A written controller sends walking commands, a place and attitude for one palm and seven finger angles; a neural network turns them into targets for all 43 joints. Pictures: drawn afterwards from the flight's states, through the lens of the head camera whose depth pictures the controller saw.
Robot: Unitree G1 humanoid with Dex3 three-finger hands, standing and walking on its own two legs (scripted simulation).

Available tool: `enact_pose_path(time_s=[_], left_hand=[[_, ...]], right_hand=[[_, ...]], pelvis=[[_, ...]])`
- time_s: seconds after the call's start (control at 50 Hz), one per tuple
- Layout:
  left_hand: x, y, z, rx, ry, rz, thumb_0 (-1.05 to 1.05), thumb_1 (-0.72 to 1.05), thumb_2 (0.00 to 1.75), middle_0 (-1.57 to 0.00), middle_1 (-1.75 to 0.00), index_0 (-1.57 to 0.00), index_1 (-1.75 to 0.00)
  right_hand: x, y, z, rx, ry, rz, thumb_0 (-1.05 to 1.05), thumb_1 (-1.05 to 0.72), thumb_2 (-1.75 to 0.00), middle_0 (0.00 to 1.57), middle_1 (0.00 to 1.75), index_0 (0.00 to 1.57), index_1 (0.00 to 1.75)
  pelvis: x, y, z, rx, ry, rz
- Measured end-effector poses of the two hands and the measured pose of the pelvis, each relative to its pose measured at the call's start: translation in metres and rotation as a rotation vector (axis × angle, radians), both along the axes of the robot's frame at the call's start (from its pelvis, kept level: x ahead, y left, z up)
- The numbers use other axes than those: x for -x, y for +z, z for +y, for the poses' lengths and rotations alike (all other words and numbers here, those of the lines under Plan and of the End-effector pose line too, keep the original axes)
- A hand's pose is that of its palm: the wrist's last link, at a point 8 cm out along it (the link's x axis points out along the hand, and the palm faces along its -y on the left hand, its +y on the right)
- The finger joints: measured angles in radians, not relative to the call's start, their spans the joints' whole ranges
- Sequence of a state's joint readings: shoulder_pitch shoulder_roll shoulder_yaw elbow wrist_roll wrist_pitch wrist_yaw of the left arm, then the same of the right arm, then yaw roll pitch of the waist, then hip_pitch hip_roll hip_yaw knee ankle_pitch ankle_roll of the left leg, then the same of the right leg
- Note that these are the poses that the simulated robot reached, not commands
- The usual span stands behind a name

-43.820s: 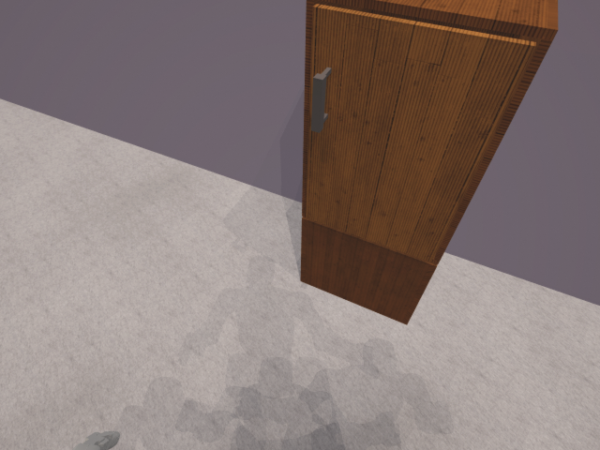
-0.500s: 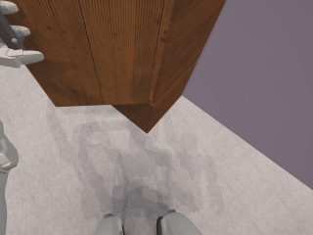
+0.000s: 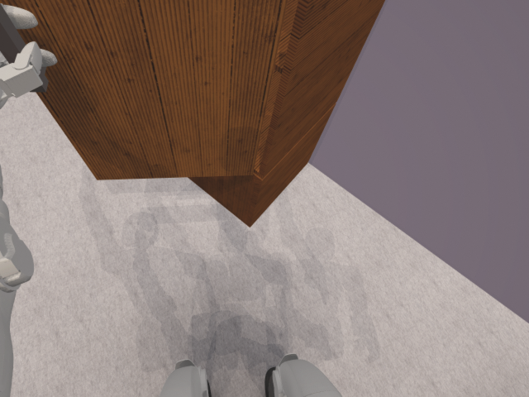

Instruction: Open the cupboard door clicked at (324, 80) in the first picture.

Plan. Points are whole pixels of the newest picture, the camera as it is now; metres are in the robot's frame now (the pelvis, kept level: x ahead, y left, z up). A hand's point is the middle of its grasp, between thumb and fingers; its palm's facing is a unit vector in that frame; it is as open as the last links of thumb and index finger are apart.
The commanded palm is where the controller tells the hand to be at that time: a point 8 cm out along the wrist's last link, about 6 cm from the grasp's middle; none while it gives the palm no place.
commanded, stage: pull the door open along its arc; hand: left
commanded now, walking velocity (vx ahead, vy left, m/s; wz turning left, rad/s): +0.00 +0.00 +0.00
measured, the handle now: (18, 38) +0.59 +0.26 +0.12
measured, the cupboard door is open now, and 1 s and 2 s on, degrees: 45 87 89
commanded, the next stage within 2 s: open thumb and fingers to let go in 1.04 s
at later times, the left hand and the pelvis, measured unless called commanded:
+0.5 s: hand (30, 105) +0.48 +0.23 +0.12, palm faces -0.02 -1.00 +0.00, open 5.8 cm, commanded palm +0.42 +0.28 +0.11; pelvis +0.01 +0.00 +0.01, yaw -2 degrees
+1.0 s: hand (130, 230) +0.32 +0.12 +0.12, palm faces +0.34 -0.94 +0.02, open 6.2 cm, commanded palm +0.25 +0.19 +0.11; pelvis +0.01 -0.03 +0.03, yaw +1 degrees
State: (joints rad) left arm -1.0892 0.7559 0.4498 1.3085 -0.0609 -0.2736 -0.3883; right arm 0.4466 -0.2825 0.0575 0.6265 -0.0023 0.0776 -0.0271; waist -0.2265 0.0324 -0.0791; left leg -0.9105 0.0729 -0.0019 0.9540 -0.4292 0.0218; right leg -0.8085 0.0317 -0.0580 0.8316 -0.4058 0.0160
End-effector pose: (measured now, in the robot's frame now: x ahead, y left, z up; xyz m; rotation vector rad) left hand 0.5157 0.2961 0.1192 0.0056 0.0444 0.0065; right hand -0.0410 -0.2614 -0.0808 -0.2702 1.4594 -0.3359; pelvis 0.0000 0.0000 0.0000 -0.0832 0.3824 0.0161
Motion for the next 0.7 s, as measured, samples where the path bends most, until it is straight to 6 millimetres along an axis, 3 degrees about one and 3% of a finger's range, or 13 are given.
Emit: enact_pose_path(time_s=[0.22, 0.4, 0.52, 0.7], left_hand=[[0.001, 0.000, 0.000, -0.002, 0.001, -0.003, 0.00, 0.73, 0.82, -0.36, -1.34, -0.37, -1.35], [0.025, -0.002, -0.002, -0.001, -0.016, -0.027, 0.00, 0.73, 0.77, -0.36, -1.34, -0.36, -1.35], [0.058, -0.004, -0.009, 0.007, -0.035, -0.047, -0.01, 0.72, 0.75, -0.36, -1.34, -0.36, -1.34], [0.129, -0.006, -0.043, 0.036, 0.094, -0.077, -0.01, 0.70, 0.75, -0.36, -1.33, -0.35, -1.29]], right_hand=[[0.004, 0.000, 0.000, -0.003, -0.015, 0.000, 0.01, -0.90, -0.90, 0.20, 0.30, 0.21, 0.30], [-0.010, 0.001, 0.000, -0.036, -0.028, -0.046, 0.01, -0.90, -0.90, 0.20, 0.30, 0.21, 0.30], [-0.049, 0.000, -0.003, -0.059, -0.007, -0.165, 0.01, -0.90, -0.90, 0.20, 0.30, 0.21, 0.30], [-0.142, 0.007, 0.001, -0.119, 0.115, -0.448, 0.01, -0.90, -0.90, 0.20, 0.30, 0.20, 0.30]], pelvis=[[0.000, 0.000, -0.001, -0.003, -0.011, 0.003], [-0.008, 0.007, -0.001, -0.015, -0.030, -0.031], [-0.014, 0.012, -0.002, -0.027, -0.037, -0.071], [-0.015, 0.019, -0.005, -0.047, -0.028, -0.142]])
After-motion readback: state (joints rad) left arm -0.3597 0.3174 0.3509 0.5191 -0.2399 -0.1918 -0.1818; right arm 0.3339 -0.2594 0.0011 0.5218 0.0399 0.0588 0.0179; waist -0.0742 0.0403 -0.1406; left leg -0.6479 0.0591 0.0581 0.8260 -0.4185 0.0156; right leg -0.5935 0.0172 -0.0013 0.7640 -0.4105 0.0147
